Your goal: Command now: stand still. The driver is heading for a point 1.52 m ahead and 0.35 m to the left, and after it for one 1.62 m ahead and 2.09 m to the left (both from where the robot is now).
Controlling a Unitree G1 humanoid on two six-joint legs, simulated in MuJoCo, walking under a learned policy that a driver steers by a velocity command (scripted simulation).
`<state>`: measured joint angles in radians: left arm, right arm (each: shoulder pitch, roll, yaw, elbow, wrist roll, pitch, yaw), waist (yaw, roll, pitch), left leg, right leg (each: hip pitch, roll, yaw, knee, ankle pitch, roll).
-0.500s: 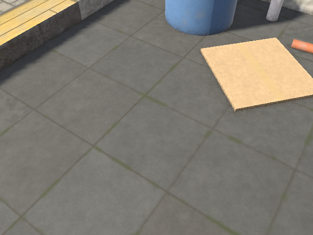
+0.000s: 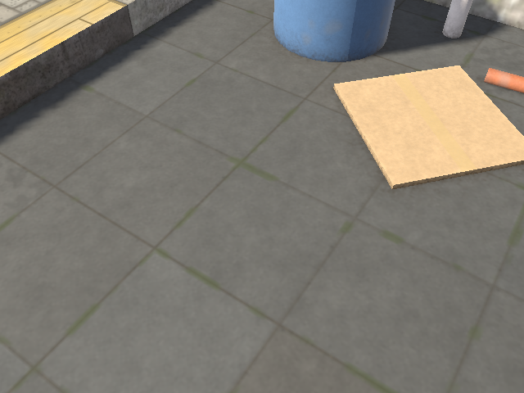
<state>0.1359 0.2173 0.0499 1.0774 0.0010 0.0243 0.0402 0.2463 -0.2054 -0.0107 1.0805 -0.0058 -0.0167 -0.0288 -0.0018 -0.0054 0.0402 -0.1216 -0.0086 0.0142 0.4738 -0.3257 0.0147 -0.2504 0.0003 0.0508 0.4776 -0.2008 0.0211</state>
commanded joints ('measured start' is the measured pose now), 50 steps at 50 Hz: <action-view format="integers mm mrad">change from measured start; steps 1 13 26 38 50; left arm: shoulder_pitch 1 30 -8 413 309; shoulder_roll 101 93 74 198 141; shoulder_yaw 14 4 -4 39 -7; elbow -20 15 -11 67 -18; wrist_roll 0 -1 -11 -8 1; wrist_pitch -7 -8 -38 -136 -121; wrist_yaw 3 7 -2 -50 -22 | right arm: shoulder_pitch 51 101 181 57 -270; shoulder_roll -101 -85 -197 -87 -64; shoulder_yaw -14 -5 -47 -31 -35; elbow -15 2 -8 -147 -255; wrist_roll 0 0 27 55 28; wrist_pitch -7 -8 -9 -89 -80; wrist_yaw -3 -4 -17 12 47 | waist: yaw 2 2 -44 113 62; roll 9 10 180 -211 -58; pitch -10 2 119 -62 85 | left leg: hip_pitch -125 -130 -135 -696 -581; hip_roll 43 38 263 -2 99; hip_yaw -38 -36 -358 -112 23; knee -114 -123 -321 790 231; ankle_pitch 146 130 -533 -219 360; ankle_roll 12 14 186 40 2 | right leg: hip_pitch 101 87 -191 439 161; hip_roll -23 -22 32 -424 -185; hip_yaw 16 12 -102 715 16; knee -43 -49 266 -319 -397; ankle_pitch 161 142 -239 -397 248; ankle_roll -34 -30 -42 -325 -196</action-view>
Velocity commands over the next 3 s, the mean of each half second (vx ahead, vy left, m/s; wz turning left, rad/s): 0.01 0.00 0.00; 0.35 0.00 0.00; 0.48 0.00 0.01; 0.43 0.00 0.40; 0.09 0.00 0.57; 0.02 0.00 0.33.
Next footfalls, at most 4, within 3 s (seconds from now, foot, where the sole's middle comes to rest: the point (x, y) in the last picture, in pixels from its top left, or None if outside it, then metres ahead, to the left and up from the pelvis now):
0.72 right None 0.12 -0.14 -0.77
1.20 left None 0.50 0.09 -0.77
1.72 right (321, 292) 0.80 -0.14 -0.77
2.18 left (226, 259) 0.91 0.13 -0.77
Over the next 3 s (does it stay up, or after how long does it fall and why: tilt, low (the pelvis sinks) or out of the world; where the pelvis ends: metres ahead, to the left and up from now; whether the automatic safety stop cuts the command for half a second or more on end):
stays up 0.87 -0.01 0.00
